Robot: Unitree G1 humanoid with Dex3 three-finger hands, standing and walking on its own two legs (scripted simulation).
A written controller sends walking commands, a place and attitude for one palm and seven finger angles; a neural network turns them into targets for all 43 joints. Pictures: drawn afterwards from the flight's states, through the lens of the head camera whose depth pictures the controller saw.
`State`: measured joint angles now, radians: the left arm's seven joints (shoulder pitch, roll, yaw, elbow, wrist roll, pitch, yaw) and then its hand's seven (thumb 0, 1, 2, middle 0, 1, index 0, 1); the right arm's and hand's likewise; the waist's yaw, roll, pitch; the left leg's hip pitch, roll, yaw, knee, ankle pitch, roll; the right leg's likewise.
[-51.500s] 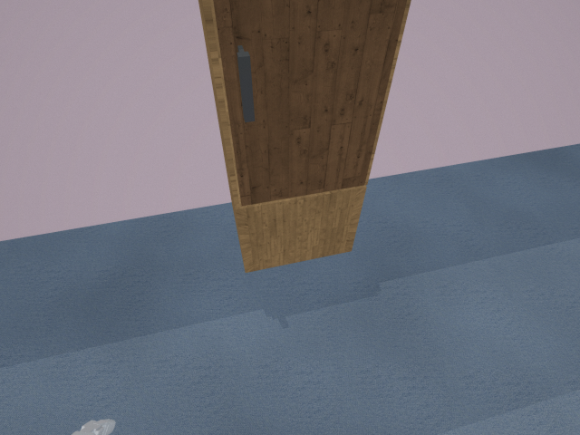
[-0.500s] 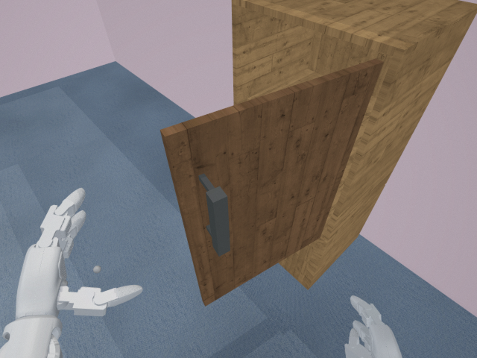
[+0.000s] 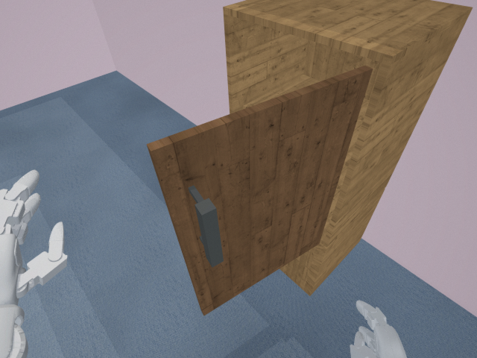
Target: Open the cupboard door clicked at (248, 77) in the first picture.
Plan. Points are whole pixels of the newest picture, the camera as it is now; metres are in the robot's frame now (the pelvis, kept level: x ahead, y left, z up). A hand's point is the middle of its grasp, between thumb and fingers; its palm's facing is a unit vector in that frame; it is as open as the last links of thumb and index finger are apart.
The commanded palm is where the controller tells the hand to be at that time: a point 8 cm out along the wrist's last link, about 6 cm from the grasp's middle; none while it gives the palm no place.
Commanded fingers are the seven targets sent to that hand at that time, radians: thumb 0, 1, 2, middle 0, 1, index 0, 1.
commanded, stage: draw the hand back to the body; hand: left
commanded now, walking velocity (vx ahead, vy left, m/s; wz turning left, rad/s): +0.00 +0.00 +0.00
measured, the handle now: (204, 227) +0.31 +0.11 +0.07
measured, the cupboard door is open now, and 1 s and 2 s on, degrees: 79 79 79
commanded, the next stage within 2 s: step back with the hand held close in 0.32 s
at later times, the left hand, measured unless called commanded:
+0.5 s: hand (57, 260) +0.18 +0.26 +0.16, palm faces +0.47 -0.79 -0.40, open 7.4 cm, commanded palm +0.12 +0.29 +0.17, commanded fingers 0.00 0.90 0.90 -0.20 -0.30 -0.20 -0.30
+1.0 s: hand (13, 306) +0.12 +0.28 +0.15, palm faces +0.41 -0.75 -0.52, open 7.4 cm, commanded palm +0.06 +0.31 +0.17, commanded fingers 0.00 0.90 0.90 -0.20 -0.30 -0.20 -0.30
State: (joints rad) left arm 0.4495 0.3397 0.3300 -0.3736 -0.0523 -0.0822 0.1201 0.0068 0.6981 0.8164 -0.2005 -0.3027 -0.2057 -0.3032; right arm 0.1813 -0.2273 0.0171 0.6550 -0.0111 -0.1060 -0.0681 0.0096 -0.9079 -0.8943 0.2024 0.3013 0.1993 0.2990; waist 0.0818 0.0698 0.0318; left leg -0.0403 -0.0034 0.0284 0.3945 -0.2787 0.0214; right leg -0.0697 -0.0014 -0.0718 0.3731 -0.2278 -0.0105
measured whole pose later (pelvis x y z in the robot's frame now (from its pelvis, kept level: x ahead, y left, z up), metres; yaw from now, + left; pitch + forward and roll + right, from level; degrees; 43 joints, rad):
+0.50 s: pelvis -0.01 -0.01 +0.00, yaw +0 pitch -5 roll -1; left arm 0.44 0.34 0.34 -0.37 -0.05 -0.11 0.11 0.01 0.89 0.90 -0.21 -0.30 -0.21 -0.30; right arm 0.19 -0.22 0.02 0.66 0.00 -0.11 -0.07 0.01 -0.91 -0.89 0.20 0.30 0.20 0.30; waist 0.07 0.07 0.04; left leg -0.06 0.01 0.02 0.40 -0.26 0.01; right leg -0.08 0.01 -0.08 0.36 -0.20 -0.02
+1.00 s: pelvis -0.08 +0.02 -0.02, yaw -1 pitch +0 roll +0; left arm 0.55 0.43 0.43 -0.52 -0.02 -0.19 0.15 0.01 0.89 0.90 -0.21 -0.30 -0.22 -0.30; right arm 0.19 -0.21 0.00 0.55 0.00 -0.05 -0.09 0.01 -0.91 -0.89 0.20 0.30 0.20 0.30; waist 0.02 -0.01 0.06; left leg -0.34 -0.03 0.06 0.57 -0.24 0.06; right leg -0.37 -0.04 -0.05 0.55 -0.18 0.01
